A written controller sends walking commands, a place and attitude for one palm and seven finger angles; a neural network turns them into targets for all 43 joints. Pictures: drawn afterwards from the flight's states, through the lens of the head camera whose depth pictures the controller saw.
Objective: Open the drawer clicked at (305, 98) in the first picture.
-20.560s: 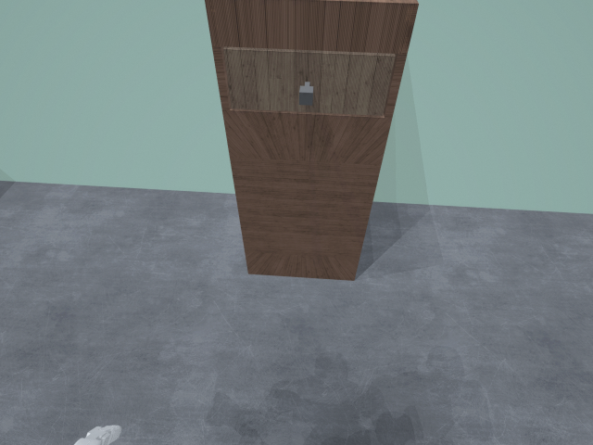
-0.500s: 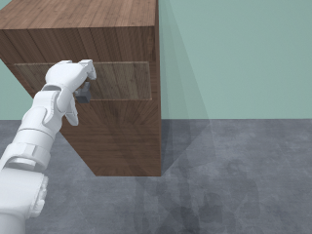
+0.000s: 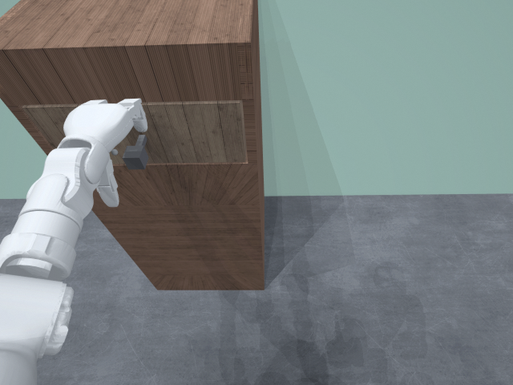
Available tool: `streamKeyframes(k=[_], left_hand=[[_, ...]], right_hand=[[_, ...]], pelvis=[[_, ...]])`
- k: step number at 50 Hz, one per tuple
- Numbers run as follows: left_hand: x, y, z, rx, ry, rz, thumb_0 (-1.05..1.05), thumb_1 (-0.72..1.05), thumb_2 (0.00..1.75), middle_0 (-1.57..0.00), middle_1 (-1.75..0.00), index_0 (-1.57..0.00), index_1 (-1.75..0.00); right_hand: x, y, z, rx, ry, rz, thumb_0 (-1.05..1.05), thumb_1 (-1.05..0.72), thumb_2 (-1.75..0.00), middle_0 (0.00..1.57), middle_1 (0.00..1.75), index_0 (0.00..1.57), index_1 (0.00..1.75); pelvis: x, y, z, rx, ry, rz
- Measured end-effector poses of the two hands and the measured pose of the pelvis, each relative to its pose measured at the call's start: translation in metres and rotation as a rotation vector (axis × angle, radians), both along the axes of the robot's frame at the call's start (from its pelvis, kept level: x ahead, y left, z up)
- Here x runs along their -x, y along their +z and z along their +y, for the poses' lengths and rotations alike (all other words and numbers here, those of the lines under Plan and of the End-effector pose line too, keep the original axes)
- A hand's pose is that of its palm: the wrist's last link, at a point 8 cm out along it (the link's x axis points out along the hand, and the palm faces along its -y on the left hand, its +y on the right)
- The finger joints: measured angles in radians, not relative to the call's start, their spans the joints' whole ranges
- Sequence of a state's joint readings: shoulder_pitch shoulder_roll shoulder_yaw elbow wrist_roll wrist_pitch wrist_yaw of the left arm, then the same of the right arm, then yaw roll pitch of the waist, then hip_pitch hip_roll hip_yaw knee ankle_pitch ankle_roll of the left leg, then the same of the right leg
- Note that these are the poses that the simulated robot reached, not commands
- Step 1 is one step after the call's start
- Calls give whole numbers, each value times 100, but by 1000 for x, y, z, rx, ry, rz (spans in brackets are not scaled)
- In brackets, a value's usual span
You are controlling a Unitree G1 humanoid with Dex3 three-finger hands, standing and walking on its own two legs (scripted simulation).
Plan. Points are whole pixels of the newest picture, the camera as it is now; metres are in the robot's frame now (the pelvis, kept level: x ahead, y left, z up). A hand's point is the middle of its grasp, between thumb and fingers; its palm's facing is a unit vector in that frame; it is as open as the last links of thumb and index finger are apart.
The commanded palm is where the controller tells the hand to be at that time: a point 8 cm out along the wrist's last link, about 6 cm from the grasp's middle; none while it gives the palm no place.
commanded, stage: lower the fingers behind the handle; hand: left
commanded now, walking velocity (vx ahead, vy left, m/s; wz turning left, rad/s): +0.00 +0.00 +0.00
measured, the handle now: (138, 150) +0.51 +0.24 +0.07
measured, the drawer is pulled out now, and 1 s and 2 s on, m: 0.00 0.00 0.00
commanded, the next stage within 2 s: close the thumb around the handle in 1.60 s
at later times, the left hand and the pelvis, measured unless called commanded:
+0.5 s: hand (130, 146) +0.47 +0.22 +0.11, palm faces -0.01 -0.02 -1.00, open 13.6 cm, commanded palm +0.45 +0.24 +0.15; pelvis +0.00 +0.00 +0.00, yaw +0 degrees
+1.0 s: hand (130, 165) +0.47 +0.24 +0.07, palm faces +0.02 -0.01 -1.00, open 13.6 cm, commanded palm +0.45 +0.24 +0.12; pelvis -0.01 +0.00 -0.01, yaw +0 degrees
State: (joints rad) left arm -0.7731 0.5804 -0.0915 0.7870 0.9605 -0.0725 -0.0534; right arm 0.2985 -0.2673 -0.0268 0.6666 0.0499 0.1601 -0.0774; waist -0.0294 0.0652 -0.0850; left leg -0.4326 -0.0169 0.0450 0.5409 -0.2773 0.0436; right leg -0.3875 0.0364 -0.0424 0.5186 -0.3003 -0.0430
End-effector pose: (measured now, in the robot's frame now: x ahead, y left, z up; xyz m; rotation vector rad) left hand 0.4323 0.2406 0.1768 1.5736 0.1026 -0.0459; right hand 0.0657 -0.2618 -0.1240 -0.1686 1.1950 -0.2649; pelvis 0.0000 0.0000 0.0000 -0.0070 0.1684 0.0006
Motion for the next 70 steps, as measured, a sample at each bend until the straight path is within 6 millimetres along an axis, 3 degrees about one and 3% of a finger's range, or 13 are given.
streamKeyframes(k=[7, 11, 21, 30, 39, 46, 59, 65, 70], left_hand=[[-4, -5, -22, 69, -102, -72, 0, -49, 30, -32, -121, -33, -120], [-14, -10, -15, 55, -34, -104, 0, -49, 30, -32, -121, -32, -120], [-16, -9, -18, 26, 21, -98, 0, -49, 31, -34, -122, -35, -126], [-15, -10, -17, 19, 17, -67, 0, -49, 31, -32, -121, -32, -126], [-6, -60, -16, 39, -24, 49, 0, -49, 31, -32, -121, -32, -122], [-9, -57, -3, 29, -30, -91, 0, -49, 31, -33, -121, -32, -120], [-15, -53, -2, 22, 55, -58, 0, -49, 31, -33, -121, -32, -125], [-11, -76, -6, 15, 17, 34, 0, -49, 31, -32, -121, -31, -122], [-9, -72, -5, 43, -39, -45, 0, -49, 31, -32, -121, -32, -121]], right_hand=[[-3, 1, -6, 25, 10, 2, 0, -91, -90, 20, 30, 20, 30], [-3, -1, -4, 16, 6, -2, 0, -91, -90, 20, 30, 20, 30], [7, -7, 6, -21, -8, 25, 0, -91, -90, 20, 30, 20, 30], [20, -2, -3, 9, -18, 21, 0, -91, -90, 20, 30, 21, 30], [43, -3, -12, 43, -45, 61, 0, -91, -90, 20, 30, 20, 30], [55, -8, -10, 47, -49, 120, 0, -91, -90, 20, 30, 20, 30], [38, -10, 6, 4, -37, 86, 0, -91, -90, 20, 30, 21, 30], [32, -6, 6, 19, -33, 47, 0, -91, -90, 20, 30, 21, 30], [36, -8, 6, 37, -23, 64, 0, -91, -90, 20, 30, 21, 30]], pelvis=[[1, -3, 3, 0, 3, 12], [2, -4, 4, -1, -9, 35], [1, -4, 2, 0, -9, 39], [8, -6, -1, 0, -8, 41], [12, -9, -1, 2, -15, 62], [10, -13, 1, 8, -6, 91], [5, -12, 7, 13, -4, 87], [9, -14, 10, 14, -8, 86], [10, -17, 13, 15, -9, 100]])
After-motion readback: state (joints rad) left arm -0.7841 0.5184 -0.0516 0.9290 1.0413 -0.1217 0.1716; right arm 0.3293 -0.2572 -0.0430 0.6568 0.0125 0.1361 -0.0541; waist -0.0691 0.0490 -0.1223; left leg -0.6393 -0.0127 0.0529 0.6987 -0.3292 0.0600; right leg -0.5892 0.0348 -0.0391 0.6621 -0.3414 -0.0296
